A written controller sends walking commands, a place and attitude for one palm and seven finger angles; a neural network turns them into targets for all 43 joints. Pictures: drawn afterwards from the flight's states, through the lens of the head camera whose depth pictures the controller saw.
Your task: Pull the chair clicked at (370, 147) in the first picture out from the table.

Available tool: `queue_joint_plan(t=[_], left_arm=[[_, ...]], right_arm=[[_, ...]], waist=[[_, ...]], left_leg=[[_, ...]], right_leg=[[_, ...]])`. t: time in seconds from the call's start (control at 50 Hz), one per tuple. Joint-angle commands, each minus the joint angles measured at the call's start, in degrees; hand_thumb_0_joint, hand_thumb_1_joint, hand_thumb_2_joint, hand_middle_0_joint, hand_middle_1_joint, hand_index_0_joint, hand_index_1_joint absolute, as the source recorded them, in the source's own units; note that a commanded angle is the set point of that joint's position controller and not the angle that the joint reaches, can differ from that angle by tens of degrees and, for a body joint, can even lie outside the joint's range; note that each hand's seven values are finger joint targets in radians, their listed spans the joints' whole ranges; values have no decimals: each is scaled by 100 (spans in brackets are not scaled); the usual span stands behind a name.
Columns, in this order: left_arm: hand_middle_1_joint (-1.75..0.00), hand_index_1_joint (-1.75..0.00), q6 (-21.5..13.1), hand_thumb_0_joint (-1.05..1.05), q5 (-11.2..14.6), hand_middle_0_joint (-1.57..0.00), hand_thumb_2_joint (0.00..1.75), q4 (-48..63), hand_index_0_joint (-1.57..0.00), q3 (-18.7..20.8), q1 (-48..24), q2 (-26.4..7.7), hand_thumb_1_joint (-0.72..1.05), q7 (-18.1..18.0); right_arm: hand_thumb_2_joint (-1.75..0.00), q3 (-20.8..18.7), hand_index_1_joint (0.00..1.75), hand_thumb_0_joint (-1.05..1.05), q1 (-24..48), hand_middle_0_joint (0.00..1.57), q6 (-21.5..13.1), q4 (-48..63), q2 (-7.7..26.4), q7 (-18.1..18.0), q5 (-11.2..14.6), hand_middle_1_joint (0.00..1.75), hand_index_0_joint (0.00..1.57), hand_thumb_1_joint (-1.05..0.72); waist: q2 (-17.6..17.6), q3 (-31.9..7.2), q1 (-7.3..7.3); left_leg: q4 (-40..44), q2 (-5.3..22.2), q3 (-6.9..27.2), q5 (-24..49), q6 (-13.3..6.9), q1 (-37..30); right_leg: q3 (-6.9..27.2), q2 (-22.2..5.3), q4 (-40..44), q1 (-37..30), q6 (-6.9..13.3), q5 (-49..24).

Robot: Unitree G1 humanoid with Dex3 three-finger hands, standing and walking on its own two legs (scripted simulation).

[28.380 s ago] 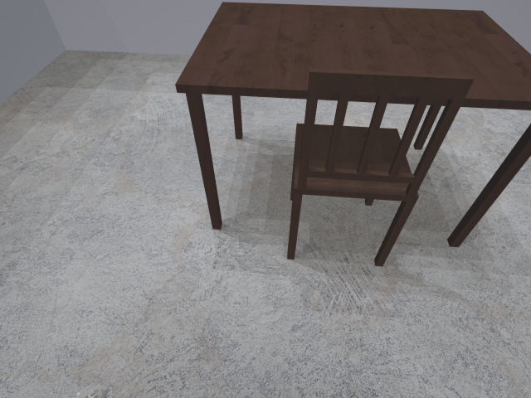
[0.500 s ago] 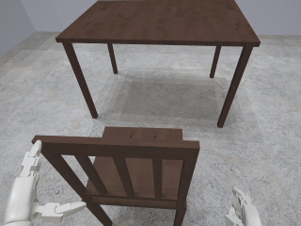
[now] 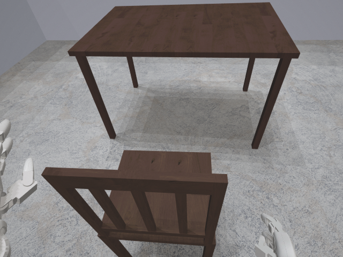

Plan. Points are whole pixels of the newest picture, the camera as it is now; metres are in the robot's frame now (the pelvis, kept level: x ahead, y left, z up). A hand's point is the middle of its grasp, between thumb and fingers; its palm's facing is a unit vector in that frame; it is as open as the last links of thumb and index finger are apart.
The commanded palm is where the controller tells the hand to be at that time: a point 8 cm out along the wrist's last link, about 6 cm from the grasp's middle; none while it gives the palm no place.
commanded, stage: draw the hand back to the body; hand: left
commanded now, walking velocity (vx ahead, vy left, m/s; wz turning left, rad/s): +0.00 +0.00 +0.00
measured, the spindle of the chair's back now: (145, 211) +0.26 +0.12 -0.09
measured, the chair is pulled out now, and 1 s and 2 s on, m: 0.68 0.68 0.68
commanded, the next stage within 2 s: step back with the hand held close in 0.30 s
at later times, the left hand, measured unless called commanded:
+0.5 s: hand (32, 183) +0.19 +0.27 +0.16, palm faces +0.48 -0.76 -0.43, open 7.4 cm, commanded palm +0.13 +0.30 +0.18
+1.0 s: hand (7, 227) +0.12 +0.27 +0.15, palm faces +0.44 -0.75 -0.49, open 7.4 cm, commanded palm +0.07 +0.31 +0.18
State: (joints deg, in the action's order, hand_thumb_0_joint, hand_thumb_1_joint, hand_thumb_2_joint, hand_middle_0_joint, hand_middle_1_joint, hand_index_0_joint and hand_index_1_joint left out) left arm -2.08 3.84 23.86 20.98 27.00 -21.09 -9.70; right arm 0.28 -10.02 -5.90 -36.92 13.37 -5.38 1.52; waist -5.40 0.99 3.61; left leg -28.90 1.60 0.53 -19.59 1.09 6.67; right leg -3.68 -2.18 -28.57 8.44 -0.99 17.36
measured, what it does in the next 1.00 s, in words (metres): shifts its weight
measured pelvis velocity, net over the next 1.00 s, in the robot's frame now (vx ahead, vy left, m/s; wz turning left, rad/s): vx -0.08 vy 0.01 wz -0.02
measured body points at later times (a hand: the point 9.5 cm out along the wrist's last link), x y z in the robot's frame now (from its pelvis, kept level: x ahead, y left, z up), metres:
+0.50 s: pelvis -0.01 +0.00 +0.00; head -0.01 -0.03 +0.45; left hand +0.16 +0.31 +0.19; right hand +0.18 -0.23 -0.09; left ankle -0.04 +0.13 -0.74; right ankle -0.02 -0.13 -0.74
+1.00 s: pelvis -0.08 +0.01 +0.00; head -0.06 +0.00 +0.45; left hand +0.09 +0.31 +0.18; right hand +0.10 -0.23 -0.09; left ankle -0.04 +0.13 -0.74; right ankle -0.02 -0.13 -0.74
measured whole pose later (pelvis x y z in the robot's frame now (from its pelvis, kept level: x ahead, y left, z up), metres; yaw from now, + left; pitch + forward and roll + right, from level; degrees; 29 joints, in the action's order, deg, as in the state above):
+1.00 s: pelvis -0.08 +0.01 +0.00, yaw -1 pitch -1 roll -1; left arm -5.1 2.6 29.0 22.6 32.3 -22.0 -10.7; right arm -1.0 -9.9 -2.0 -34.1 12.5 -5.9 1.6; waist -2.4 2.1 1.6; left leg -33.0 1.7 -0.4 -14.7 0.2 18.2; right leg -2.5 -2.0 -29.1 18.8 -1.2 9.9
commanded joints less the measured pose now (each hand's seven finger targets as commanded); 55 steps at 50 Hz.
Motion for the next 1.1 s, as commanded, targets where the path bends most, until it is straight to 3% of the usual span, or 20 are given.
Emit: queue_joint_plan(t=[0.0, 0.1, 0.2, 0.32, 0.38, 0.4, 0.42, 0.44, 0.48, 0.54, 0.64, 0.7, 0.74, 0.84, 0.92, 0.98, 1.0, 1.02, 1.04, 1.08], left_arm=[[-30, -30, -252, 0, 10, -20, 90, 646, -20, 459, -86, -749, 90, -22], [-30, -30, -338, 0, -18, -20, 90, 1291, -20, 684, -339, -1165, 90, -50], [-30, -30, -350, 0, -60, -20, 90, 1712, -20, 777, -340, -1273, 90, -111], [-30, -30, -237, 0, -36, -20, 90, 949, -20, 539, -216, -853, 90, -77], [-30, -30, -262, 0, -29, -20, 90, 858, -20, 494, -267, -846, 90, -46], [-30, -30, -285, 0, -27, -20, 90, 1145, -20, 263, -506, -735, 90, -8], [-30, -30, -584, 0, 26, -20, 90, 1625, -20, 1158, -1372, -1737, 90, -22], [-30, -30, -619, 0, -22, -20, 90, 1139, -20, 959, -891, -1354, 90, 18], [-30, -30, -574, 0, -59, -20, 90, 967, -20, 693, -313, -1003, 90, 61], [-30, -30, -639, 0, -75, -20, 90, 1308, -20, 756, 229, -1001, 90, 26], [-30, -30, -664, 0, -77, -20, 90, 1684, -20, 1093, 771, -1266, 90, -78], [-30, -30, -656, 0, -49, -20, 90, 1714, -20, 1236, 791, -1415, 90, -131], [-30, -30, -657, 0, -34, -20, 90, 1688, -20, 1115, 786, -1267, 90, -134], [-30, -30, -631, 0, -65, -20, 90, 1631, -20, 970, 602, -1188, 90, -197], [-30, -30, -650, 0, -133, -20, 90, 1614, -20, 905, 352, -1209, 90, -254], [-30, -30, -710, 0, -196, -20, 90, 1661, -20, 888, 94, -1280, 90, -288], [-30, -30, -718, 0, -200, -20, 90, 1651, -20, 1033, 103, -1459, 90, -320], [-30, -30, -742, 0, -205, -20, 90, 1684, -20, 918, 76, -1305, 90, -311], [-30, -30, -782, 0, -229, -20, 90, 1798, -20, 988, -9, -1391, 90, -326], [-30, -30, -850, 0, -244, -20, 90, 1883, -20, 1039, 22, -1381, 90, -338]], right_arm=[[-90, -266, 30, 0, 722, 20, -214, 852, 575, 35, -8, 30, 20, -90], [-90, -273, 30, 0, 765, 20, -243, 915, 599, 28, -27, 30, 20, -90], [-90, -248, 30, 0, 718, 20, -362, 883, 550, 29, -26, 30, 20, -90], [-90, -263, 30, 0, 716, 20, -266, 809, 536, 21, -5, 30, 20, -90], [-90, -284, 30, 0, 740, 20, -212, 852, 580, 23, -5, 30, 20, -90], [-90, -252, 30, 0, 776, 20, -239, 902, 620, 37, -10, 30, 20, -90], [-90, -334, 30, 0, 627, 20, -133, 1001, 728, 24, 23, 30, 20, -90], [-90, -319, 30, 0, 598, 20, -94, 901, 608, 33, -11, 30, 20, -90], [-90, -309, 30, 0, 665, 20, 15, 1018, 589, 71, -28, 30, 20, -90], [-90, -328, 30, 0, 700, 20, 143, 1153, 592, 71, -31, 30, 20, -90], [-90, -389, 30, 0, 754, 20, 279, 1276, 510, 36, 1, 30, 20, -90], [-90, -439, 30, 0, 754, 20, 278, 1220, 506, -27, 24, 30, 20, -90], [-90, -426, 30, 0, 715, 20, 265, 1239, 499, -45, 17, 30, 20, -90], [-90, -393, 30, 0, 648, 20, 151, 1168, 516, -89, -4, 30, 20, -90], [-90, -377, 30, 0, 497, 20, 93, 1143, 533, -101, -17, 30, 20, -90], [-90, -340, 30, 0, 464, 20, 28, 1179, 565, -80, -45, 30, 20, -90], [-90, -363, 30, 0, 473, 20, 26, 1125, 592, -116, -41, 30, 20, -90], [-90, -313, 30, 0, 427, 20, 4, 1182, 576, -108, -50, 30, 20, -90], [-90, -300, 30, 0, 442, 20, -23, 1208, 594, -100, -72, 30, 20, -90], [-90, -290, 30, 0, 419, 20, -87, 1241, 625, -88, -71, 30, 20, -90]], waist=[[508, -369, -42], [216, -693, 11], [-190, -849, 6], [283, -223, -49], [478, -225, -46], [245, -285, -85], [121, 303, -217], [294, 134, -269], [494, -68, -259], [139, -634, -211], [298, -1193, -186], [260, -1177, -211], [299, -1058, -222], [142, -743, -237], [439, -423, -278], [620, -137, -295], [551, -134, -295], [512, -127, -304], [464, -154, -291], [70, -222, -278]], left_leg=[[419, 145, -23, 2124, -179, 62], [469, 125, -24, 2114, -185, -86], [426, 136, -17, 2459, -147, -228], [523, 180, -41, 2069, -147, -28], [564, 184, -36, 1799, -173, 9], [595, 161, -11, 1706, -165, 2], [445, 336, 57, 1468, -264, 390], [400, 307, 133, 1376, -253, 402], [371, 312, 142, 1653, -245, 289], [461, 452, 176, 2430, -254, 156], [364, 618, 255, 3046, -260, 167], [360, 660, 306, 2827, -261, 343], [338, 659, 323, 2560, -246, 535], [427, 614, 390, 1291, -267, 1116], [320, 371, 310, -353, -266, 1492], [97, 264, 305, -908, -258, 1528], [125, 301, 345, -1030, -273, 1509], [164, 312, 375, -1083, -287, 1540], [280, 357, 465, -1172, -309, 1672], [696, 526, 680, -1303, -376, 2022]], right_leg=[[-13, -145, 412, -314, 167, -2077], [35, -157, 434, -465, 181, -2045], [50, -159, 423, -538, 218, -2250], [-5, -125, 527, -235, 188, -1918], [-3, -128, 547, -198, 170, -1682], [22, -147, 561, -226, 185, -1556], [714, -403, 863, 271, 217, -2152], [675, -521, 822, 100, 254, -2281], [681, -542, 726, 19, 244, -2483], [500, -512, 417, -256, 200, -2622], [379, -484, 109, -324, 140, -2664], [394, -507, 47, -226, 137, -2530], [421, -474, 48, -102, 133, -2335], [546, -442, 143, 137, 123, -1610], [892, -575, 687, 568, 215, -274], [1048, -669, 1096, 1214, 279, 993], [1052, -665, 1143, 1276, 289, 1213], [987, -628, 1096, 1322, 263, 1338], [901, -561, 996, 1261, 224, 1383], [692, -353, 600, 844, 134, 1080]])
